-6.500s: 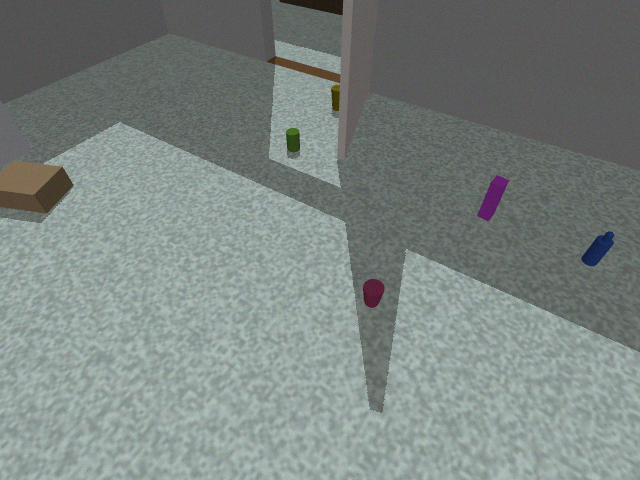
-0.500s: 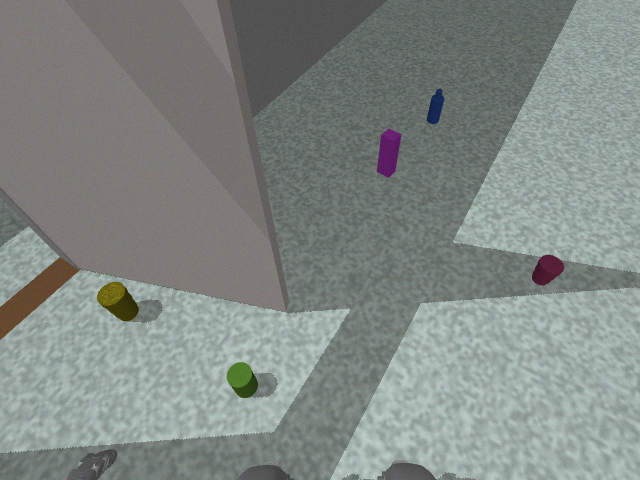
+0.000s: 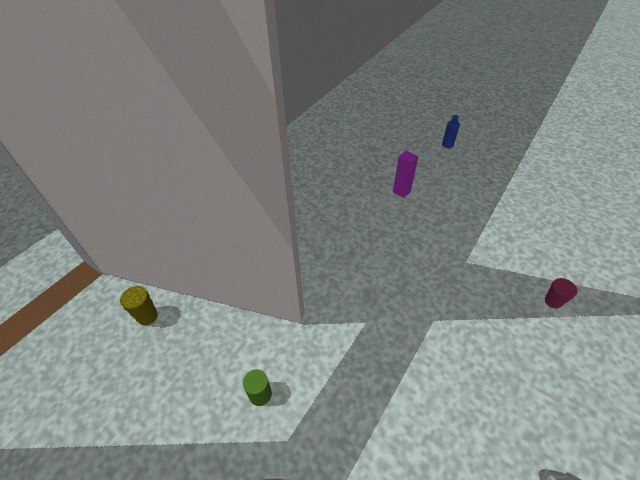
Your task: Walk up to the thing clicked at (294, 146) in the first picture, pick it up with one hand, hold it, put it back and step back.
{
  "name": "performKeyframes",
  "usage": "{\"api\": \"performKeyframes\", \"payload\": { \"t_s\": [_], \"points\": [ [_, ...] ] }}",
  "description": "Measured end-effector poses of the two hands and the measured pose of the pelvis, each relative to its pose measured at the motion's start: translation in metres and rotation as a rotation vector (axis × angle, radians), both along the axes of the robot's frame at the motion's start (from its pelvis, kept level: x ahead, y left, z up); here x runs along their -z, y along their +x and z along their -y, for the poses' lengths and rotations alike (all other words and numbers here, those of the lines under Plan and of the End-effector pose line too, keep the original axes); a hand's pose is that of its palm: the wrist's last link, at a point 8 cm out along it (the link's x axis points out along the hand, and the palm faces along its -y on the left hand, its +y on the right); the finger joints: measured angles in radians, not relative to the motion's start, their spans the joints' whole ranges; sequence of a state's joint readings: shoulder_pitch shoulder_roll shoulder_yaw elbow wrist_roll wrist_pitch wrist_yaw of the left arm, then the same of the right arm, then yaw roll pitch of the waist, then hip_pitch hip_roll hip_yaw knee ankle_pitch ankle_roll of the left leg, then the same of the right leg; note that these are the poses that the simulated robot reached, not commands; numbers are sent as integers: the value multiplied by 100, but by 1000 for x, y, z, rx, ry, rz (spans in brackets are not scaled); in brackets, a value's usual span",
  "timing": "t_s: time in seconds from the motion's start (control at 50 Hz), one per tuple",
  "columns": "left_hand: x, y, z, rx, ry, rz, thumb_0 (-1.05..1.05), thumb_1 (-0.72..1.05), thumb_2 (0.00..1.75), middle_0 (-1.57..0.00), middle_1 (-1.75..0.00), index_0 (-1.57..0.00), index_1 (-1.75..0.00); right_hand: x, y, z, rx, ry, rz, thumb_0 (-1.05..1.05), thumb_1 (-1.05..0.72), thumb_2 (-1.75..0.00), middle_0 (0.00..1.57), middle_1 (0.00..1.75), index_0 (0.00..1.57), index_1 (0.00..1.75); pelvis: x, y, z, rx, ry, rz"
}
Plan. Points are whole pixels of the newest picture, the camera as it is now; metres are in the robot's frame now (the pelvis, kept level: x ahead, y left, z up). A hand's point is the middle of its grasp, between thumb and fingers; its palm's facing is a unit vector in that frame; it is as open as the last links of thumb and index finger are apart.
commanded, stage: walk up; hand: left
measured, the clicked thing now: (257, 388) +0.48 +0.23 -0.70
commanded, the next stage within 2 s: stand in 1.38 s
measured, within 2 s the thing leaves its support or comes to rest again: neither
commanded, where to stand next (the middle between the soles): +0.10 -0.02 m, yaw +1 degrees
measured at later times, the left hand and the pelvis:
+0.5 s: hand out of the picture +0.13 +0.24 -0.12, palm faces -0.03 -0.93 -0.38, open 7.3 cm; pelvis +0.03 -0.02 +0.02, yaw +0 degrees
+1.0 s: hand out of the picture +0.13 +0.25 -0.12, palm faces -0.04 -0.93 -0.37, open 7.3 cm; pelvis +0.03 -0.01 +0.03, yaw +0 degrees
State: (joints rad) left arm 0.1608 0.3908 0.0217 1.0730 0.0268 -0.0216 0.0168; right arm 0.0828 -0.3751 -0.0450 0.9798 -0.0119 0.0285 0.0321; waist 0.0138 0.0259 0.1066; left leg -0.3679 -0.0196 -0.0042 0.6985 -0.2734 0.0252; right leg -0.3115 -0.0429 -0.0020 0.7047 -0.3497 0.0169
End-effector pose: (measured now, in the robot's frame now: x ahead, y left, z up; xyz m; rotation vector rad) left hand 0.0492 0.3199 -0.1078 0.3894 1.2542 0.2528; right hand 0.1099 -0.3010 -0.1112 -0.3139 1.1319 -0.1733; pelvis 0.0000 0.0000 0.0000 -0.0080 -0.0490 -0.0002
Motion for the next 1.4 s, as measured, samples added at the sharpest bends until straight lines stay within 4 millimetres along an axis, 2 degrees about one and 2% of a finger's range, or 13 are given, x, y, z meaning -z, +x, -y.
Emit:
{"api": "performKeyframes", "payload": {
  "t_s": [0.12, 0.22, 0.48, 0.58, 0.68, 0.8, 0.98, 1.18, 1.4],
  "points": [
    [-7, 2, 4, -12, -19, 2, 0, 91, 90, -20, -30, -21, -30, -1, -13, -7, 6, 21, -64, 1, -91, -90, 20, 30, 21, 30, -9, 6, 2, 1, -5, -8],
    [-10, 10, 13, -11, -27, -6, 0, 91, 90, -20, -30, -21, -30, -3, -10, -5, 14, 35, -81, 1, -91, -90, 20, 30, 21, 30, -14, 14, 8, -2, 0, -15],
    [-22, 71, 36, 39, -47, 85, 0, 91, 90, -20, -30, -21, -30, -15, 17, 14, 48, 20, -42, 1, -91, -90, 20, 30, 21, 30, -23, 28, 16, -2, 7, -13],
    [-26, 90, 38, 57, -50, 119, 0, 91, 90, -20, -30, -21, -30, -19, 18, 16, 59, 15, -33, 1, -91, -90, 20, 30, 20, 30, -25, 30, 16, 3, 7, -9],
    [-28, 99, 38, 65, -55, 134, 0, 91, 90, -20, -30, -21, -30, -21, 12, 15, 69, 11, -43, 0, -91, -90, 20, 30, 20, 30, -27, 30, 15, 5, 6, -7],
    [-26, 97, 34, 64, -58, 117, 0, 91, 90, -20, -30, -21, -30, -20, 0, 12, 78, 8, -72, 1, -91, -90, 20, 30, 20, 30, -28, 30, 12, 8, 8, -7],
    [-23, 78, 29, 42, -55, 62, 0, 91, 90, -20, -30, -21, -30, -16, -10, 6, 73, 18, -108, 1, -91, -90, 20, 30, 21, 30, -28, 30, 10, 6, 9, -11],
    [-21, 61, 27, 14, -57, 31, 0, 91, 90, -20, -30, -21, -30, -17, -1, 3, 57, 21, -97, 1, -91, -90, 20, 30, 21, 30, -29, 31, 9, 0, 5, -9],
    [-20, 63, 27, 8, -67, 49, 0, 91, 90, -20, -30, -21, -30, -22, 11, 3, 45, 8, -69, 1, -91, -90, 20, 30, 21, 30, -29, 34, 8, -5, 6, -8]
  ]
}}
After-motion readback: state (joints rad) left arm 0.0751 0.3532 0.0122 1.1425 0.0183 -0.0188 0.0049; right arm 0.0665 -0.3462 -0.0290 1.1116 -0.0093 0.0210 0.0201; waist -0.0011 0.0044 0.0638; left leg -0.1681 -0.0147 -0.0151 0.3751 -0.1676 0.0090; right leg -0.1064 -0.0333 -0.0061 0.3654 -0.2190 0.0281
